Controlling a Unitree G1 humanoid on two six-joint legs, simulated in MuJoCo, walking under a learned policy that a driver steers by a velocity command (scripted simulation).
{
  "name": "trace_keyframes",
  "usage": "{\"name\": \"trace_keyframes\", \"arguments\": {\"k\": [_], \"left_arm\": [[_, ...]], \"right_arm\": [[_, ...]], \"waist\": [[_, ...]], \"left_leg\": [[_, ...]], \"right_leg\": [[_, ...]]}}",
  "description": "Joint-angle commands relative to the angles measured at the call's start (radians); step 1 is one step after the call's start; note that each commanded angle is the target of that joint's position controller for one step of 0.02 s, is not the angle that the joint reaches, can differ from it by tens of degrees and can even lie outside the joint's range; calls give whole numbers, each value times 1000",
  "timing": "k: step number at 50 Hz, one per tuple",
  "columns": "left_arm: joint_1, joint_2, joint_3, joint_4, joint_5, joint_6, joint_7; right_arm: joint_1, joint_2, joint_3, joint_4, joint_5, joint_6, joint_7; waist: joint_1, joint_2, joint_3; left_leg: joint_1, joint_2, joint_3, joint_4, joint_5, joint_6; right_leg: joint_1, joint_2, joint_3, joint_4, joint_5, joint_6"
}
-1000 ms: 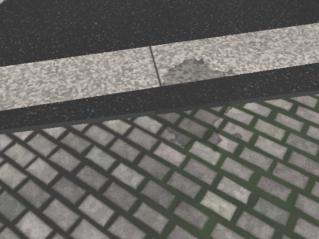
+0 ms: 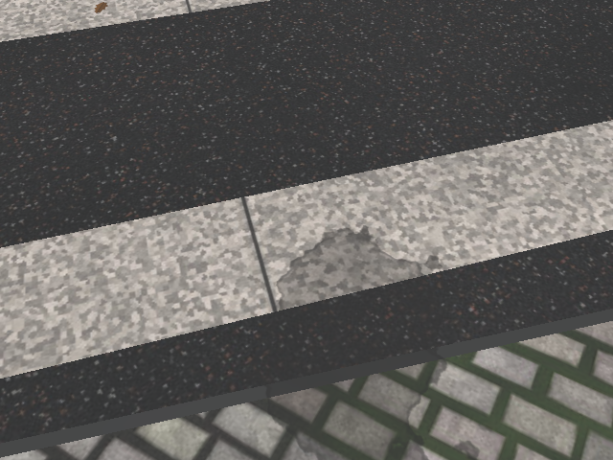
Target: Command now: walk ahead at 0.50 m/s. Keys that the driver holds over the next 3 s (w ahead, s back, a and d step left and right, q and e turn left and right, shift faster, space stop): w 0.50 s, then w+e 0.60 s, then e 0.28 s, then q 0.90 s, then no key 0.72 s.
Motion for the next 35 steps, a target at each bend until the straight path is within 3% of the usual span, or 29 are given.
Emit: {"name": "trace_keyframes", "arguments": {"k": [1,2,3,4,5,6,7,8,10,12,15,19,24,27,28,29,30,31,32,33,34,35], "left_arm": [[83,148,47,-33,-1,-22,-7],[264,204,74,24,4,-21,1],[415,310,99,53,25,-18,8],[445,278,89,66,14,-12,3],[379,208,64,55,7,-16,1],[295,168,52,32,11,-17,4],[222,140,42,21,18,-19,2],[181,111,33,16,26,-24,0],[176,103,31,27,29,-28,-4],[206,132,37,44,26,-32,4],[255,152,42,65,23,-26,22],[310,158,41,87,14,-19,35],[392,168,48,134,5,2,39],[384,182,57,140,-1,17,44],[360,192,59,133,-2,21,44],[339,179,53,125,0,26,43],[333,143,37,101,12,25,42],[454,14,2,89,13,8,36],[429,80,16,105,-7,-12,33],[352,151,38,80,-34,-20,33],[298,152,40,68,-35,-20,39],[272,138,46,63,-25,-14,45]], "right_arm": [[-30,-173,-35,-39,3,10,-7],[-28,-141,-22,-50,-6,13,-8],[61,-52,7,-76,-20,1,-1],[85,-12,22,-63,-9,-23,5],[5,-121,-5,-78,19,-43,10],[-73,-140,-9,-101,33,-54,10],[-109,-133,-11,-104,24,-53,4],[-112,-128,-19,-102,10,-42,-2],[-79,-83,-17,-92,3,-16,-3],[-103,-71,-17,-104,-2,-2,-6],[-207,-73,-20,-140,-12,-1,-5],[-341,-47,-9,-176,-6,-10,8],[-465,-51,0,-225,4,-21,33],[-438,-86,-10,-235,5,-32,45],[-370,-110,-23,-220,3,-36,43],[-219,-150,-46,-174,1,-38,36],[-28,-218,-69,-131,-14,-39,25],[65,-302,-89,-109,-26,-31,20],[59,-211,-61,-114,-19,-29,21],[-24,-159,-44,-124,-13,-32,18],[-99,-124,-33,-139,-15,-35,17],[-156,-94,-25,-140,-20,-39,21]], "waist": [[127,112,-39],[195,82,-160],[187,-112,-327],[182,-256,-412],[187,-168,-294],[167,-115,-184],[135,-44,-105],[103,-41,-68],[68,-52,-51],[60,-36,-24],[81,-15,7],[121,-24,37],[154,-22,77],[112,-39,54],[68,-54,13],[-7,-42,-76],[-75,17,-225],[-28,261,-370],[-50,260,-407],[-36,210,-248],[-9,149,-158],[19,118,-89]], "left_leg": [[-9,275,-97,169,666,134],[-110,216,-53,389,671,104],[-461,94,5,781,338,39],[-701,-24,-89,1009,-238,13],[-811,40,-170,1106,-226,38],[-835,94,-145,1097,-140,55],[-798,140,-122,1032,-51,53],[-740,174,-126,966,5,51],[-658,191,-123,906,51,41],[-687,197,-114,838,104,23],[-768,197,-109,671,252,-4],[-722,159,-67,439,424,-7],[-751,134,-64,310,381,17],[-663,107,-60,266,275,49],[-549,76,-37,251,249,63],[-338,51,-17,233,268,86],[-17,177,-141,283,284,139],[349,436,-582,205,113,278],[335,466,-750,93,14,286],[208,437,-595,74,5,234],[64,400,-459,48,52,198],[-67,365,-364,4,102,178]], "right_leg": [[181,47,-38,-46,-71,-53],[441,31,-18,-24,-50,-89],[841,-222,348,-24,-104,-218],[976,-331,719,-201,-254,-309],[892,-297,641,-227,-326,-260],[757,-262,496,-240,-280,-222],[609,-223,385,-273,-190,-203],[509,-186,311,-303,-126,-186],[416,-158,241,-357,-70,-187],[395,-153,190,-391,-4,-202],[431,-144,138,-414,46,-196],[442,-106,59,-429,25,-163],[595,-165,59,-375,47,-158],[651,-195,88,-287,193,-137],[641,-183,86,-212,338,-126],[592,-132,58,-51,434,-102],[401,-70,22,220,263,-69],[-6,109,-24,603,-283,7],[-109,106,125,760,-571,1],[-185,52,132,809,-515,-12],[-170,-4,105,780,-424,-18],[-131,-35,98,722,-356,-17]]}}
